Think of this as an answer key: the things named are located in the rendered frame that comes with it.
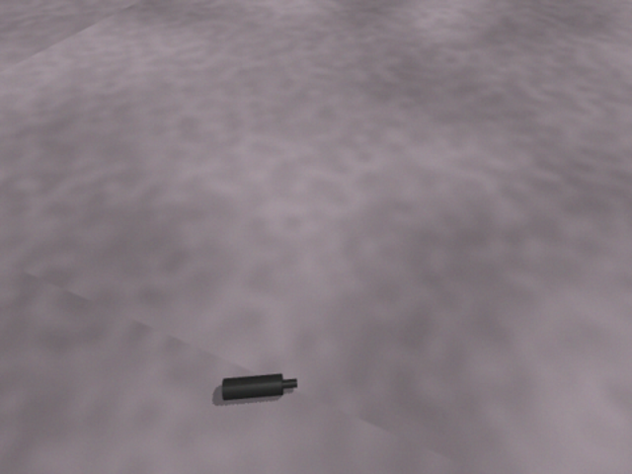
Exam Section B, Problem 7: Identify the bottle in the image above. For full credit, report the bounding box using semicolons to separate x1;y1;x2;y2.
222;374;297;400

